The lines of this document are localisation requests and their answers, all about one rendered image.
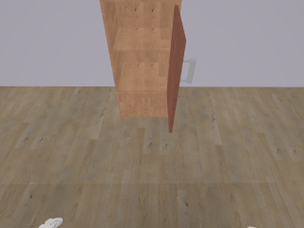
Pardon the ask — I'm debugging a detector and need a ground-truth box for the handle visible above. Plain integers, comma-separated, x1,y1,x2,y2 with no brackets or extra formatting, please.
180,58,197,84

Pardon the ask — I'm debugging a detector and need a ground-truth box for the left robot hand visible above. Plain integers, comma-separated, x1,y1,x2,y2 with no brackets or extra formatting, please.
39,218,63,228

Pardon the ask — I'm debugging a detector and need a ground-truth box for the cupboard door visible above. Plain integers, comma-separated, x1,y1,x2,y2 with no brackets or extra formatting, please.
166,5,186,133

